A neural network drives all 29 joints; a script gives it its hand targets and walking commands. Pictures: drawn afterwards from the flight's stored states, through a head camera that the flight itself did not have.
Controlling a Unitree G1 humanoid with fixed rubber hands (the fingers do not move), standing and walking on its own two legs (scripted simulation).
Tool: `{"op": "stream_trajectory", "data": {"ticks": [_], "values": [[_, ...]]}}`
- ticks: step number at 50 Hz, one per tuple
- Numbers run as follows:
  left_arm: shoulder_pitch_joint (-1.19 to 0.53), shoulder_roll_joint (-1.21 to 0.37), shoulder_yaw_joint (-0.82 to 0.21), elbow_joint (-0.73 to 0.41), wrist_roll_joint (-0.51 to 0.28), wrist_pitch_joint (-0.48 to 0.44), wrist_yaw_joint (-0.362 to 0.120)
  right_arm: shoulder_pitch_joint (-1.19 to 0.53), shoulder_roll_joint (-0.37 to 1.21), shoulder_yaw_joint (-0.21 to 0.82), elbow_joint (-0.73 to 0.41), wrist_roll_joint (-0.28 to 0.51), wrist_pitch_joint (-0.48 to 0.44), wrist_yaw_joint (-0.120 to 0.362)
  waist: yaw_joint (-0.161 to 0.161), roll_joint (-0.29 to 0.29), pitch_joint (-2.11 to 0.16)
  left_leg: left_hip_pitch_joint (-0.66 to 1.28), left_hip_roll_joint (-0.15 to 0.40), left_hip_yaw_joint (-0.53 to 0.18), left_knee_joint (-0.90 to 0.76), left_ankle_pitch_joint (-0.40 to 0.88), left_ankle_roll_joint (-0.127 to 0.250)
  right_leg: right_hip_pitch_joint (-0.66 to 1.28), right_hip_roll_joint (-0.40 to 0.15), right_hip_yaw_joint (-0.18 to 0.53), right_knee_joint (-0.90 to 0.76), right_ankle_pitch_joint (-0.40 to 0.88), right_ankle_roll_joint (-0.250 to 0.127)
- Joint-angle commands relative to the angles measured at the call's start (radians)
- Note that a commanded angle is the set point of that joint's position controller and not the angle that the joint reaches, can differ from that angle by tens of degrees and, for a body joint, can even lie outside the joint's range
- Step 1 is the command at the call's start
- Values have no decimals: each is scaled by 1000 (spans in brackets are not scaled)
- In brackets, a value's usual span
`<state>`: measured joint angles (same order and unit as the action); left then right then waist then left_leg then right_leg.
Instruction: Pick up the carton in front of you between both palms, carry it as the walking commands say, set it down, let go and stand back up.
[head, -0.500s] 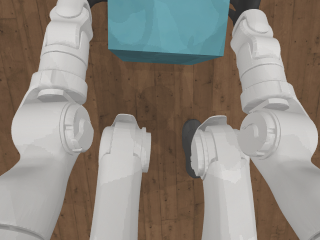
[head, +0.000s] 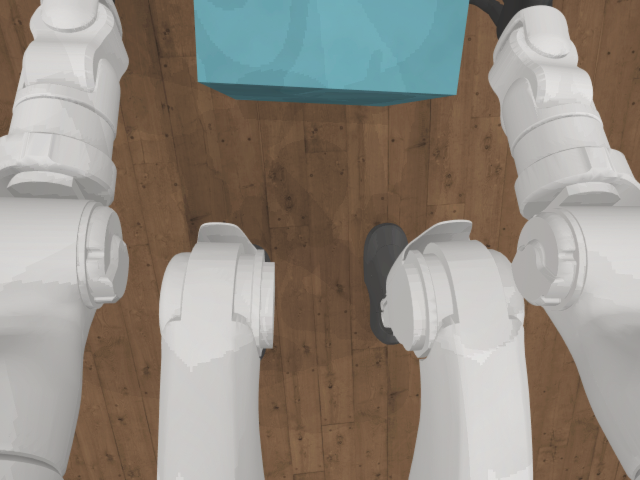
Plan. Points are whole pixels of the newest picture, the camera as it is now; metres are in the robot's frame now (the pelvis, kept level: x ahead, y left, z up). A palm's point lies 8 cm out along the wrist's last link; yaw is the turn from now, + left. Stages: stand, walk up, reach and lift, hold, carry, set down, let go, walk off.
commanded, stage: set down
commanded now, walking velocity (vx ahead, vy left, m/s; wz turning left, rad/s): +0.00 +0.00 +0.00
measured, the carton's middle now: out of the picture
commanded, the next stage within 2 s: let go in 1.08 s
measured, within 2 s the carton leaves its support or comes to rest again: neither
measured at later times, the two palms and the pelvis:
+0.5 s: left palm out of the picture +0.55 +0.22 -0.02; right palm out of the picture +0.53 -0.17 -0.03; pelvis +0.00 +0.00 +0.09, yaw +1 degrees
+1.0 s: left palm out of the picture +0.55 +0.23 +0.13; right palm out of the picture +0.53 -0.17 +0.12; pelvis +0.03 +0.00 +0.22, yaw +2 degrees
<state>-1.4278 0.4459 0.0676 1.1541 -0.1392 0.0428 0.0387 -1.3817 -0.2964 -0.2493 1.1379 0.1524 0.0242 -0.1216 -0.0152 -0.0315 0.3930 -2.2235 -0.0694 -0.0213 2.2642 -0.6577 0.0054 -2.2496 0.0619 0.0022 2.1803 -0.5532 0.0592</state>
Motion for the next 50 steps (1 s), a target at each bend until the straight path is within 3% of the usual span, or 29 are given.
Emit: {"op": "stream_trajectory", "data": {"ticks": [1, 5, 10, 12, 17, 23, 34, 50], "values": [[-314, 102, -68, -154, -88, -29, 1, -224, -74, 77, -149, 80, -28, -7, -7, 111, -1259, 570, 52, -21, -206, 505, -23, 569, -17, -58, -61, 433, -10], [-267, 138, -60, -181, -107, -4, 11, -183, -99, 92, -215, 101, -9, -28, -2, 105, -1421, 658, 48, 7, -228, 492, -23, 676, -13, -73, -88, 427, -12], [-237, 147, 0, -308, -62, 50, 21, -135, -105, 48, -381, 59, 47, -62, -13, 110, -1598, 751, 22, 45, -312, 439, -17, 756, 10, -99, -180, 386, -22], [-218, 135, 29, -308, -33, 78, 18, -119, -96, 24, -402, 27, 74, -69, -18, 113, -1535, 726, 15, 49, -360, 384, -11, 718, 13, -102, -229, 331, -27], [-168, 86, 75, -208, 17, 87, -9, -63, -27, -21, -334, -34, 92, -55, -23, 97, -1296, 582, 14, 34, -453, 309, -9, 599, 8, -88, -327, 245, -23], [-141, 77, 111, -176, 55, 71, -30, -39, 6, -33, -333, -64, 87, -40, -14, 86, -1324, 589, 11, 38, -548, 335, -13, 650, 12, -81, -425, 272, -11], [-109, 116, 136, -340, 66, 116, -60, 23, 1, -26, -515, -64, 139, -43, -19, 106, -1570, 847, -12, 62, -720, 470, -24, 889, 29, -88, -609, 390, -7], [21, 68, 194, -314, 136, 91, -108, 166, 62, -68, -518, -128, 125, -1, -29, 109, -1453, 1055, -9, 30, -1046, 581, -33, 1070, 20, -59, -949, 484, 0]]}}
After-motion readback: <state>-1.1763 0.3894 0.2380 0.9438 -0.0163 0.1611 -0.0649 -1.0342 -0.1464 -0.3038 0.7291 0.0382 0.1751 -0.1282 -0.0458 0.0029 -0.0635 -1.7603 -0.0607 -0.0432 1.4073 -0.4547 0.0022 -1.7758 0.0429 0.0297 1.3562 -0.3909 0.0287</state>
